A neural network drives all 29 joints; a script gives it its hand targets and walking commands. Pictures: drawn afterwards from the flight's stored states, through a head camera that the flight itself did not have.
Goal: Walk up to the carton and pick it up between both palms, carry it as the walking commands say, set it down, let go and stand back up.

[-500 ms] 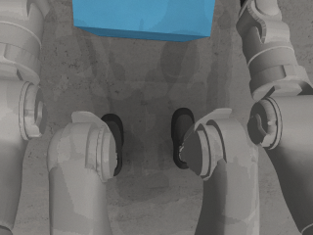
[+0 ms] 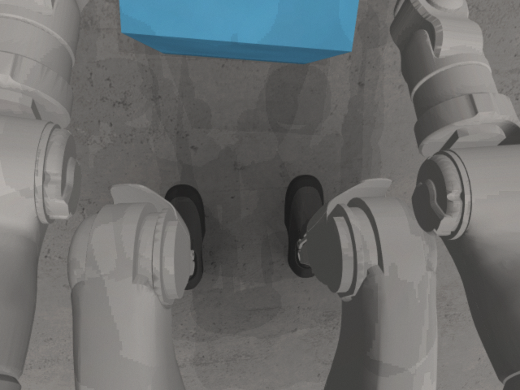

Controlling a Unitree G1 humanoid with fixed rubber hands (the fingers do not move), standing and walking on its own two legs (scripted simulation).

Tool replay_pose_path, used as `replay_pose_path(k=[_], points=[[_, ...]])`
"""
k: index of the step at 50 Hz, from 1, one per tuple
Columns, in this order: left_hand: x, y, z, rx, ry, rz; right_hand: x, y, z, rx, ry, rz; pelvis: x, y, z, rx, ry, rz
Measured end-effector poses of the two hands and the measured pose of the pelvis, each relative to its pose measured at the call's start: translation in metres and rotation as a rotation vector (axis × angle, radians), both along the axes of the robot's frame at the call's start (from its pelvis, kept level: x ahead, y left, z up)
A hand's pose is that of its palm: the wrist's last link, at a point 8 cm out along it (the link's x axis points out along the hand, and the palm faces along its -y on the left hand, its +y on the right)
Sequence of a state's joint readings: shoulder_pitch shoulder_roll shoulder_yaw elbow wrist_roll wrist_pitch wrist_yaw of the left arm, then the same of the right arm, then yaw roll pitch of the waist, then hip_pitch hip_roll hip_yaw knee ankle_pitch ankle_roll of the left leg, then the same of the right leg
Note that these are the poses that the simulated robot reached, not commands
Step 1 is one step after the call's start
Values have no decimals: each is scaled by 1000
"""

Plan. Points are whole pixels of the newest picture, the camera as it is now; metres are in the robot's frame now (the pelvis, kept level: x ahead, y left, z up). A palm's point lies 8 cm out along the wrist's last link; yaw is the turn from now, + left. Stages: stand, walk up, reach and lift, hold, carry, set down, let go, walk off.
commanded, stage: reach and lift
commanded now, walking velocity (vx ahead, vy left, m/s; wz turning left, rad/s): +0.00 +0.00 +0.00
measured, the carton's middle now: out of the picture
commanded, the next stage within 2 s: none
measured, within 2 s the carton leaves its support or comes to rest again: leaves its support in 1.08 s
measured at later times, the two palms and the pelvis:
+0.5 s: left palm out of the picture +0.57 +0.17 -0.17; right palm out of the picture +0.55 -0.15 -0.18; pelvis +0.00 +0.00 +0.01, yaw +0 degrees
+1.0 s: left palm out of the picture +0.57 +0.16 -0.17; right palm out of the picture +0.55 -0.16 -0.17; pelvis +0.01 +0.00 +0.00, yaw +0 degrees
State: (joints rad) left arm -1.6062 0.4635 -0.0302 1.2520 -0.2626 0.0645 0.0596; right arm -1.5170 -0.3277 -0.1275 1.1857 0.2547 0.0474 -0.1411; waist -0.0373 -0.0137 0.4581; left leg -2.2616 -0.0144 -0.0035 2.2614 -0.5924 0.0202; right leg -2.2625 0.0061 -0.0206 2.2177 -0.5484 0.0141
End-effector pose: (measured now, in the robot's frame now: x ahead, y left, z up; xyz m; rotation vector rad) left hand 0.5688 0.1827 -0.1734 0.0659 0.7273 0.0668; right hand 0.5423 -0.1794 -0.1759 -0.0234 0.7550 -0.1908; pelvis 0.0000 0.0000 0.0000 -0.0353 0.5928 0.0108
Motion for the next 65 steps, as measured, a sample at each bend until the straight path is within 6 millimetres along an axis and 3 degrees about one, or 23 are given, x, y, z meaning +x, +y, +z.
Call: replay_pose_path(k=[6,13,51,56,65], points=[[2,-13,-1,-8,-2,-18,2,14,-1,13,1,18,0,0,1,-1,2,-1],[2,-13,0,6,-4,-20,6,28,-1,21,-4,41,2,0,3,0,7,1],[-3,-19,0,-39,30,-44,6,21,5,23,48,58,12,1,-4,-3,-3,8],[-2,-23,12,-26,11,-34,4,21,15,19,28,30,11,0,-2,-5,7,9],[6,-17,52,-4,-27,2,3,30,42,43,-13,5,6,-2,8,-3,43,14]])
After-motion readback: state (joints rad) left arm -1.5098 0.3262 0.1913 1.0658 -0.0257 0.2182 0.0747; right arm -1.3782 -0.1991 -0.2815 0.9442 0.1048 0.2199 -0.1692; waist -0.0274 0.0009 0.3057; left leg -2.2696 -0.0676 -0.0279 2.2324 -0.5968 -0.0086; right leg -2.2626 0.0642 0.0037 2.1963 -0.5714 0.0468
